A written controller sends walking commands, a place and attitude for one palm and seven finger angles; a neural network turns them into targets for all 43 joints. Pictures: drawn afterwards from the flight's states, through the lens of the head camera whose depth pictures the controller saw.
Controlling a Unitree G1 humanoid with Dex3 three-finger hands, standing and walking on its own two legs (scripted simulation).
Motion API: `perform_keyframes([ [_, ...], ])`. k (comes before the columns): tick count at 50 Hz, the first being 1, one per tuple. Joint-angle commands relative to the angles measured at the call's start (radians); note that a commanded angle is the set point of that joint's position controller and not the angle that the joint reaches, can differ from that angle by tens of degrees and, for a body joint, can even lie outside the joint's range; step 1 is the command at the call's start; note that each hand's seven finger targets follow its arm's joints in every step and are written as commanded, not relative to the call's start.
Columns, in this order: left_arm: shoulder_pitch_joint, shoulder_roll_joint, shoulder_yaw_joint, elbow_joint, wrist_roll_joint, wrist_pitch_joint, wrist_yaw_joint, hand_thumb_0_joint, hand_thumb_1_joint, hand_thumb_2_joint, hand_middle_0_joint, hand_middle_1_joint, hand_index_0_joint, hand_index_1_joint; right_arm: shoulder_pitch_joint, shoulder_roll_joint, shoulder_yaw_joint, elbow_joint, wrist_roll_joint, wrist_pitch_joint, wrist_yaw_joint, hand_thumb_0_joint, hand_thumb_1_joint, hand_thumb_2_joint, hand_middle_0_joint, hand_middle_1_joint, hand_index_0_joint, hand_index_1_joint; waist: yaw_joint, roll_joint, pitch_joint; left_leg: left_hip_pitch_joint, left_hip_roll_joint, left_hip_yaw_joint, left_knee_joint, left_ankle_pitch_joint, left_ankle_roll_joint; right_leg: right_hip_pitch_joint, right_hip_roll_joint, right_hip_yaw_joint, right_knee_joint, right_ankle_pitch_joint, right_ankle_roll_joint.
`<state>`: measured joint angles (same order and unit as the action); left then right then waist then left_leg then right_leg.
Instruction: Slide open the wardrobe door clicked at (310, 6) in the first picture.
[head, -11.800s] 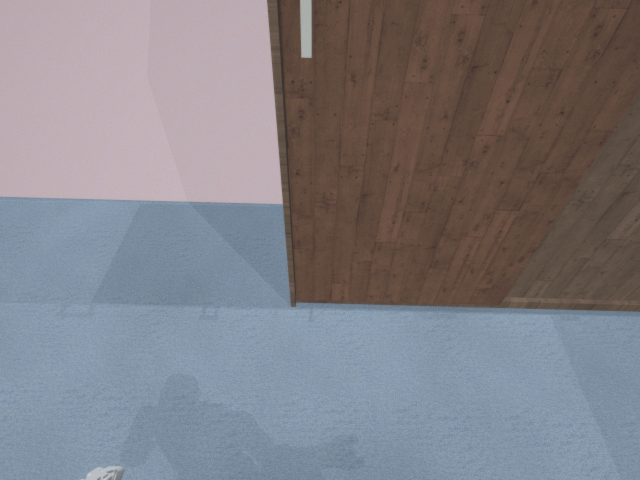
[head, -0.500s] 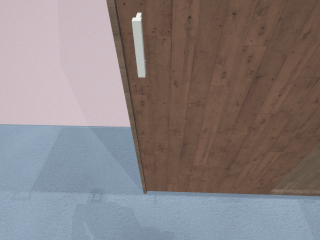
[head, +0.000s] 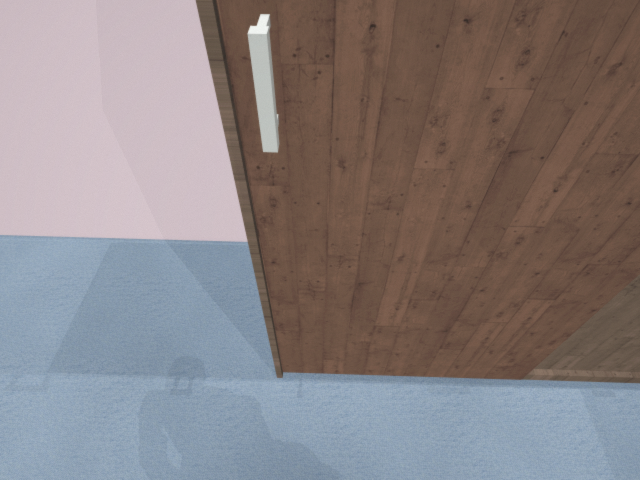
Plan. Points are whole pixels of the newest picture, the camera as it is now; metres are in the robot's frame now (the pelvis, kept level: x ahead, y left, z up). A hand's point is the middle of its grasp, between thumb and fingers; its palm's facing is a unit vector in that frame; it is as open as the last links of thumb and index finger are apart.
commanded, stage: come to a stop and stand still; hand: left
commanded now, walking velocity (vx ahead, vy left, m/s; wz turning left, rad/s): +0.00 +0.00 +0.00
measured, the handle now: (267, 86) +0.49 +0.10 +0.24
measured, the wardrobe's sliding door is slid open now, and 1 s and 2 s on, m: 0.00 0.00 0.00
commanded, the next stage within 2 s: look again from close up in 0.92 s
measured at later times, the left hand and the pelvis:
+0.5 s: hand out of the picture +0.05 +0.17 -0.17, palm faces +0.00 -0.97 -0.24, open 7.4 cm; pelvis +0.03 -0.02 +0.00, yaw +0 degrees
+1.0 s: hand out of the picture +0.05 +0.16 -0.17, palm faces +0.01 -0.97 -0.24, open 7.4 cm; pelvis +0.04 -0.04 +0.00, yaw +0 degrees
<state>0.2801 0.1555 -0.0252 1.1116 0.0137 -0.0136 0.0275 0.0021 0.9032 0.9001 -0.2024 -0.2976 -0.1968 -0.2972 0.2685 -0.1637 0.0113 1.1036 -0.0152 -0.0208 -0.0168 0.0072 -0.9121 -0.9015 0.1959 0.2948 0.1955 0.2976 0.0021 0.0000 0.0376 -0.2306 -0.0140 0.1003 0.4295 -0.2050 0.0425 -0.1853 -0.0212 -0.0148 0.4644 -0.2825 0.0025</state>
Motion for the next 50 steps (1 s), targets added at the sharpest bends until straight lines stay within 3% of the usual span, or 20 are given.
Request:
perform_keyframes([
  [1, 0.054, 0.123, 0.026, -0.026, 0.002, -0.014, 0.009, 0.0, 0.9, 0.9, -0.2, -0.3, -0.2, -0.3, 0.037, -0.111, -0.018, -0.027, 0.005, -0.021, -0.013, 0.0, -0.9, -0.9, 0.2, 0.3, 0.2, 0.3, 0.002, -0.004, -0.003, 0.053, 0.126, -0.124, -0.075, 0.111, 0.006, -0.038, -0.082, 0.081, -0.08, 0.126, -0.039],
  [6, 0.04, 0.131, 0.029, -0.028, 0.003, -0.014, 0.008, 0.0, 0.9, 0.9, -0.2, -0.3, -0.2, -0.3, 0.021, -0.114, -0.02, -0.025, 0.005, -0.019, -0.014, 0.0, -0.9, -0.9, 0.2, 0.3, 0.2, 0.3, 0.004, -0.008, 0.013, 0.055, 0.126, -0.119, -0.07, 0.121, 0.002, -0.034, -0.085, 0.082, -0.088, 0.147, -0.04],
  [17, 0.013, 0.163, 0.037, -0.043, 0.001, -0.019, 0.007, 0.0, 0.9, 0.9, -0.2, -0.3, -0.2, -0.3, -0.013, -0.139, -0.023, -0.027, 0.003, -0.018, -0.016, 0.0, -0.9, -0.9, 0.2, 0.3, 0.2, 0.3, 0.002, 0.001, -0.038, 0.104, 0.132, -0.106, -0.052, 0.202, -0.007, 0.009, -0.094, 0.082, -0.084, 0.275, -0.044],
  [31, 0.002, 0.189, 0.042, -0.05, 0.001, -0.022, 0.008, 0.0, 0.9, 0.9, -0.2, -0.3, -0.2, -0.3, -0.04, -0.156, -0.021, -0.022, 0.003, -0.013, -0.018, 0.0, -0.9, -0.9, 0.2, 0.3, 0.2, 0.3, 0.005, -0.02, -0.037, 0.117, 0.132, -0.098, -0.047, 0.238, -0.016, 0.049, -0.102, 0.079, -0.095, 0.396, -0.043],
  [34, -0.004, 0.188, 0.042, -0.05, -0.001, -0.02, 0.007, 0.0, 0.9, 0.9, -0.2, -0.3, -0.2, -0.3, -0.045, -0.159, -0.02, -0.021, 0.003, -0.011, -0.018, 0.0, -0.9, -0.9, 0.2, 0.3, 0.2, 0.3, 0.004, -0.008, -0.037, 0.127, 0.135, -0.101, -0.058, 0.226, -0.017, 0.043, -0.1, 0.079, -0.104, 0.355, -0.043],
  [41, 0.009, 0.19, 0.045, -0.049, 0.0, -0.022, 0.009, 0.0, 0.9, 0.9, -0.2, -0.3, -0.2, -0.3, -0.047, -0.156, -0.02, -0.019, 0.003, -0.011, -0.021, 0.0, -0.9, -0.9, 0.2, 0.3, 0.2, 0.3, 0.008, -0.021, -0.037, 0.124, 0.131, -0.094, -0.048, 0.238, -0.021, 0.066, -0.105, 0.078, -0.108, 0.436, -0.038],
  [44, 0.005, 0.187, 0.043, -0.046, -0.002, -0.02, 0.007, 0.0, 0.9, 0.9, -0.2, -0.3, -0.2, -0.3, -0.047, -0.158, -0.019, -0.016, 0.002, -0.009, -0.021, 0.0, -0.9, -0.9, 0.2, 0.3, 0.2, 0.3, 0.006, -0.016, -0.032, 0.128, 0.134, -0.098, -0.059, 0.216, -0.023, 0.055, -0.103, 0.079, -0.118, 0.386, -0.041],
  [50, 0.014, 0.181, 0.044, -0.043, -0.001, -0.02, 0.008, 0.0, 0.9, 0.9, -0.2, -0.3, -0.2, -0.3, -0.04, -0.145, -0.018, -0.011, 0.003, -0.008, -0.022, 0.0, -0.9, -0.9, 0.2, 0.3, 0.2, 0.3, 0.008, -0.012, -0.015, 0.122, 0.133, -0.096, -0.059, 0.219, -0.023, 0.06, -0.1, 0.075, -0.123, 0.403, -0.038],
])
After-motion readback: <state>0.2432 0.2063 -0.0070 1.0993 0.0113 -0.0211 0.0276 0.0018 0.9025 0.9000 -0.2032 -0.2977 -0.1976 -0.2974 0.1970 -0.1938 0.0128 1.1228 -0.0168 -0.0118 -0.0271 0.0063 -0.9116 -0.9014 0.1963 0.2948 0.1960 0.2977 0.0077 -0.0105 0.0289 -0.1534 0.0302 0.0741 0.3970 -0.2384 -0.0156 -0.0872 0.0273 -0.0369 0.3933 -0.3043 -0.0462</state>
